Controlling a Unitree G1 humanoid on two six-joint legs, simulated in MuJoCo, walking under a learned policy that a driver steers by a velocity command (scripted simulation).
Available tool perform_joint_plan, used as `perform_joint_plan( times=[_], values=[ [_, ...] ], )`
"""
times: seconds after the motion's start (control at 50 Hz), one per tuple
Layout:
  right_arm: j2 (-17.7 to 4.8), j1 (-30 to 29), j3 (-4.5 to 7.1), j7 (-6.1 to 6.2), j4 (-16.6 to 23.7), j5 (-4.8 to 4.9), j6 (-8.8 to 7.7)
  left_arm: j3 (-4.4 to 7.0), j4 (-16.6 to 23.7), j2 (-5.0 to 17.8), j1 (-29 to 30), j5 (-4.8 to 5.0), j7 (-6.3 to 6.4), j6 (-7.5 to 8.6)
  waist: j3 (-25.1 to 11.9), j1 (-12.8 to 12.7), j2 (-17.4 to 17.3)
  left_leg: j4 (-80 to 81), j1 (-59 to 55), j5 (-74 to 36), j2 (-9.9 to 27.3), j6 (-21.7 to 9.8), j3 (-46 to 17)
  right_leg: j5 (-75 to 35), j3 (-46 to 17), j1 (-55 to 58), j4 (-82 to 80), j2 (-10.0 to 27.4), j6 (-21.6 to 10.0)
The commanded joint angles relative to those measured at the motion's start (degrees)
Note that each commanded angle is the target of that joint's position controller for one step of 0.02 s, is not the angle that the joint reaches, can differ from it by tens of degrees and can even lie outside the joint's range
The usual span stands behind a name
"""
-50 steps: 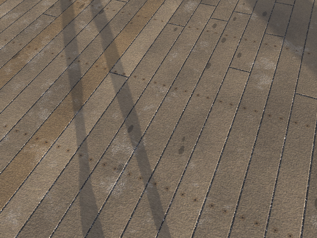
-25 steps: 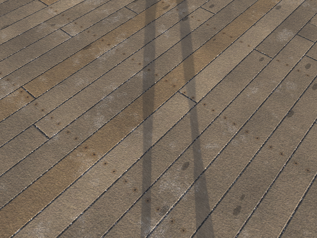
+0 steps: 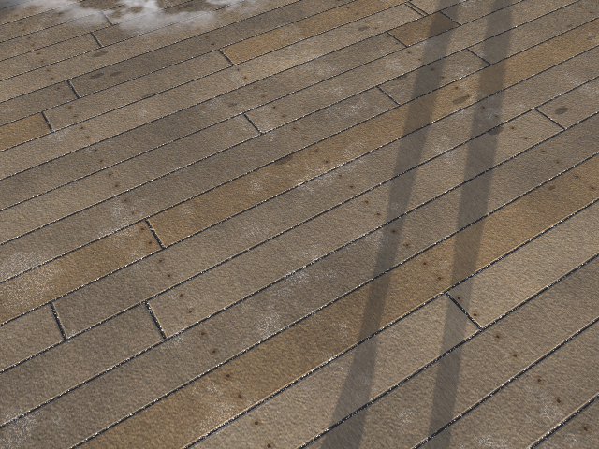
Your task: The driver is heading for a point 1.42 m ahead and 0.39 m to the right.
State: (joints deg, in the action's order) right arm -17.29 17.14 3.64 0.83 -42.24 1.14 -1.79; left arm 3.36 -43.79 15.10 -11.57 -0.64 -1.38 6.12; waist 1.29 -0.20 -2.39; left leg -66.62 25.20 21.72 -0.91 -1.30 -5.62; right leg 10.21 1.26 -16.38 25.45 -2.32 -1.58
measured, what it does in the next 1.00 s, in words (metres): walks ahead, turning right: left foot, then right foot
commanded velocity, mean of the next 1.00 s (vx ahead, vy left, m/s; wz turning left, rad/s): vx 0.10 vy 0.00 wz -0.37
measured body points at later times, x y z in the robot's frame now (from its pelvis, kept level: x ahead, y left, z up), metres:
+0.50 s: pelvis +0.14 +0.02 +0.00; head +0.18 +0.03 +0.45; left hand +0.29 +0.30 -0.12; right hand +0.27 -0.26 -0.09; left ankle +0.22 +0.13 -0.74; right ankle +0.11 -0.11 -0.67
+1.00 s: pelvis +0.15 -0.02 +0.01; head +0.17 -0.05 +0.45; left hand +0.40 +0.18 -0.08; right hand +0.16 -0.34 -0.11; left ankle +0.24 +0.12 -0.69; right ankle +0.12 -0.10 -0.74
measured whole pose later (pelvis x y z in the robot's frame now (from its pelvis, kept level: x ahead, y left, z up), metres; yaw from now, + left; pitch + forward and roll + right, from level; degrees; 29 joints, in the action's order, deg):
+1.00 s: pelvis +0.15 -0.02 +0.01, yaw -28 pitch +2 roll +2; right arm -17.6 5.0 5.2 2.0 -44.8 0.2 0.4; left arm 3.7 -39.1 17.6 -11.0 0.4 2.0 -1.9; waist 2.3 -0.9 -0.6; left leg -46.4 26.3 19.3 -1.5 5.0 -4.9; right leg 11.5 -7.9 -16.6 26.5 -3.6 -2.9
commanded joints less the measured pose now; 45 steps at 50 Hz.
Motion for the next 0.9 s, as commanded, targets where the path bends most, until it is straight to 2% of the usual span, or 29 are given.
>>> perform_joint_plan(
  times=[0.02,0.06,0.1,0.18,0.2,0.24,0.26,0.28,0.3,0.32,0.34,0.36,0.38,0.42,0.46,0.5,0.56,0.6,0.64,0.66,0.68,0.7,0.72,0.74,0.76,0.78,0.82,0.86,0.9],
  values=[
    [-3.34,-0.77,1.18,-0.08,4.59,-0.43,-0.78,0.92,1.35,5.40,-0.71,-0.09,0.08,0.91,-1.26,0.31,7.72,4.31,10.01,-1.08,4.11,1.30,-1.32,-24.25,-14.53,9.83,-11.55,15.28,-9.84],
    [-1.21,-2.77,0.31,0.03,5.73,-1.60,-0.77,1.16,-0.08,7.23,-0.73,0.46,0.17,0.79,-2.33,0.96,7.41,12.54,8.30,-3.12,4.40,2.73,1.38,-38.38,-11.02,8.96,-10.98,14.89,-11.17],
    [0.08,-5.10,-0.49,-0.24,5.99,-1.79,-0.99,1.57,-0.81,9.16,-0.44,1.19,0.62,-0.32,-4.25,0.37,7.90,21.38,3.17,-9.96,3.64,3.38,3.40,-41.53,-7.60,7.58,-10.55,12.88,-10.46],
    [-1.94,-10.69,-0.07,-0.78,6.76,-1.32,-1.22,2.00,-2.99,10.96,-4.17,2.00,1.36,-2.39,-4.97,-1.64,8.21,32.08,-2.02,-18.51,0.49,3.39,3.52,-35.22,-8.49,8.94,-7.74,12.12,-8.74],
    [-2.64,-11.43,0.17,-0.76,7.06,-1.35,-1.30,2.10,-3.13,11.30,-4.14,2.26,1.51,-2.74,-4.64,-1.43,8.53,34.23,-2.74,-18.44,0.19,2.84,3.11,-32.76,-9.88,9.24,-6.40,12.41,-8.30],
    [-4.22,-8.97,0.99,-0.54,6.19,-1.63,-1.61,2.04,-2.80,11.07,-2.47,2.74,1.90,-3.29,-4.96,1.06,8.25,41.68,-9.29,-23.38,-0.08,1.01,2.96,-25.54,-12.13,7.90,-2.17,11.46,-6.14],
    [-6.22,-7.16,1.69,-0.10,5.72,-2.15,-1.78,1.63,-2.69,9.55,-3.08,2.53,1.96,-3.23,-6.09,1.75,6.86,44.78,-15.44,-30.36,2.30,-0.79,1.81,-21.22,-11.65,5.50,1.76,9.01,-3.95],
    [-10.17,-3.52,2.57,0.80,6.03,-3.26,-1.60,0.62,-1.07,6.52,-2.96,1.13,1.92,-2.82,-11.47,2.63,0.68,41.43,-26.47,-49.89,12.06,-4.53,-5.58,-7.95,-9.25,-1.17,11.78,5.13,-1.15],
    [-11.90,-2.39,2.99,1.21,6.40,-3.55,-0.27,-0.61,-1.61,2.75,-10.73,0.84,1.95,-2.77,-18.04,0.81,-11.78,38.79,-37.41,-63.64,25.59,-14.18,-16.85,26.50,-4.54,-12.70,26.20,-0.67,2.34],
    [-8.16,-1.35,2.22,0.87,6.07,-2.85,0.59,0.49,-2.25,7.35,-10.88,1.89,2.10,-3.65,-19.76,2.49,-9.76,41.44,-34.09,-53.44,26.05,-16.53,-20.33,32.12,-6.09,-15.37,35.12,0.68,3.84],
    [-6.11,-3.89,1.54,0.68,6.23,-2.15,0.83,1.58,-1.87,9.90,-8.43,2.39,2.47,-4.76,-14.44,1.94,-6.54,43.32,-30.31,-43.63,22.68,-14.75,-16.25,29.06,-5.93,-18.52,40.01,2.26,4.62],
    [-4.89,-7.41,1.13,0.68,6.37,-1.85,0.90,1.87,-1.97,9.54,-7.28,2.32,3.08,-5.98,-11.35,0.75,-4.85,45.10,-26.09,-35.71,20.06,-12.87,-12.65,25.28,-5.39,-19.66,41.36,3.64,5.43],
    [-4.24,-10.36,0.85,0.54,6.51,-1.70,0.91,2.19,-1.99,9.52,-7.14,1.98,3.62,-7.35,-8.77,-0.14,-5.09,47.13,-21.09,-30.08,18.82,-12.06,-9.88,22.21,-5.49,-18.62,41.29,4.64,6.31],
    [-4.95,-13.38,1.15,0.50,5.80,-2.65,0.81,2.15,-1.09,7.86,-7.25,1.65,4.01,-9.01,-5.74,-1.74,-6.40,50.52,-11.98,-24.88,16.36,-11.79,-4.35,17.21,-3.52,-13.37,39.92,4.71,7.24],
    [-4.98,-14.07,1.34,0.84,5.03,-2.78,0.67,2.00,0.17,6.60,-6.28,1.51,3.81,-9.34,-5.45,-1.76,-6.63,51.50,-10.47,-23.59,16.15,-12.30,-1.04,14.56,-2.42,-11.47,35.64,5.08,7.14],
    [-5.57,-14.61,1.61,1.25,4.36,-2.46,0.71,1.58,1.62,5.80,-4.04,1.31,3.18,-9.32,-6.10,-1.17,-6.20,51.42,-10.74,-23.54,16.60,-12.45,1.22,12.06,-1.92,-9.10,29.42,5.96,6.39],
    [-7.50,-14.04,2.24,1.37,3.22,-2.01,1.16,1.49,3.36,6.64,-1.78,1.30,2.01,-9.30,-7.34,-0.29,-5.96,50.73,-12.25,-24.20,18.46,-12.51,2.39,10.09,-0.46,-5.37,22.70,6.06,4.90],
    [-8.54,-13.76,2.56,1.20,2.48,-1.32,1.48,1.84,4.02,7.65,-1.69,1.33,1.27,-9.49,-7.26,-0.55,-5.87,49.23,-13.42,-23.55,19.44,-11.49,2.82,9.52,0.66,-3.13,18.12,5.63,3.42],
    [-8.82,-14.49,2.72,1.17,1.77,-0.11,1.89,2.29,3.35,7.81,-4.19,1.17,0.70,-9.59,-7.00,-2.57,-4.89,45.12,-12.07,-19.89,18.29,-8.28,5.24,3.70,2.68,2.65,8.40,3.92,0.91],
    [-7.39,-12.31,2.51,1.13,0.59,0.16,2.09,2.86,2.88,8.96,-5.55,0.81,0.84,-9.60,-6.40,-2.66,-2.40,40.59,-9.37,-14.36,16.12,-4.85,7.69,0.25,1.36,6.54,3.49,3.10,-1.00],
    [-4.57,-9.63,1.94,0.79,-0.05,-0.91,2.33,4.10,3.44,13.56,-6.28,0.76,1.63,-9.55,-4.45,-1.32,9.98,27.45,-0.91,-3.70,10.35,1.04,13.99,-11.22,-11.71,11.15,-4.62,11.32,-5.05],
    [-3.53,-12.90,1.51,0.95,3.37,-2.64,2.24,4.97,5.58,19.65,-4.83,0.09,2.14,-9.26,-1.92,-1.16,22.93,14.55,14.03,15.44,0.77,5.75,13.73,-21.73,-30.88,12.29,-7.41,24.17,-15.76],
    [-5.60,-17.76,2.21,1.40,4.14,-2.48,2.07,4.41,6.04,17.27,-5.61,-1.75,1.78,-7.87,-4.73,-4.72,15.65,4.87,14.01,16.14,0.81,4.92,4.41,-16.62,-31.29,9.30,-8.91,23.72,-18.54],
    [-6.16,-16.89,2.64,1.53,3.70,-1.33,2.25,3.93,6.10,15.86,-3.07,-1.62,1.79,-6.70,-4.32,-2.52,12.82,2.34,14.07,10.95,1.76,3.77,2.29,-12.84,-26.45,8.49,-8.88,20.66,-15.71],
    [-6.26,-14.36,2.99,1.95,2.08,-1.22,2.54,3.74,6.73,14.33,0.65,-0.26,2.06,-6.19,-3.90,-0.53,9.86,2.71,14.23,5.97,2.45,3.56,1.72,-9.74,-22.91,8.38,-8.12,17.71,-12.32],
    [-6.95,-13.33,3.30,2.37,1.16,-1.70,2.74,3.07,7.24,12.40,2.65,0.88,2.37,-6.15,-3.98,0.03,9.74,3.28,14.05,3.05,2.71,3.87,1.40,-10.31,-21.38,8.43,-7.70,16.62,-10.63],
    [-6.26,-12.23,3.37,2.23,0.82,-1.77,2.39,2.38,7.61,11.09,2.66,0.90,3.05,-6.44,-5.59,0.76,9.83,2.09,10.60,-0.76,1.35,4.80,1.73,-14.92,-19.38,7.53,-6.95,14.47,-10.41],
    [-5.18,-12.34,3.06,2.01,0.88,-1.17,1.96,2.44,7.63,11.15,1.38,0.89,3.47,-6.63,-6.40,0.33,9.37,6.39,10.52,-2.57,0.71,5.44,1.52,-16.46,-19.23,9.98,-6.17,13.69,-10.56],
    [-4.25,-13.89,2.58,1.81,1.35,-1.06,1.68,2.78,7.60,11.93,0.28,1.17,3.82,-6.91,-6.16,-0.62,9.57,13.22,10.01,-3.23,0.33,6.14,1.01,-15.20,-20.44,11.67,-5.47,13.30,-10.62]
  ],
)
Next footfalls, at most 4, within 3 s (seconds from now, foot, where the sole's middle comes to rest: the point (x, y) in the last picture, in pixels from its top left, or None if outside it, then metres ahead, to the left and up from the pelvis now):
0.26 left None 0.26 0.12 -0.77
0.66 right None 0.16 -0.12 -0.77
1.14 left None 0.27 0.08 -0.77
1.42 right None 0.12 -0.12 -0.77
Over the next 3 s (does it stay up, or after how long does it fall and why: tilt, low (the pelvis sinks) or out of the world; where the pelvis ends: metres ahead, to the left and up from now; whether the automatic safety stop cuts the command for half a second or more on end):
stays up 1.01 -0.10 0.00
